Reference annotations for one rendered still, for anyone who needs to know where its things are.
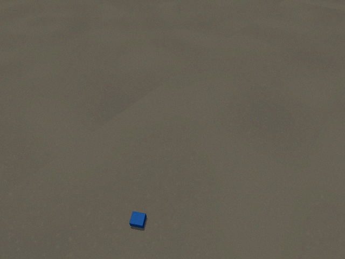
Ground small box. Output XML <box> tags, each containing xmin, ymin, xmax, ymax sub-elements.
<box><xmin>129</xmin><ymin>211</ymin><xmax>147</xmax><ymax>228</ymax></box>

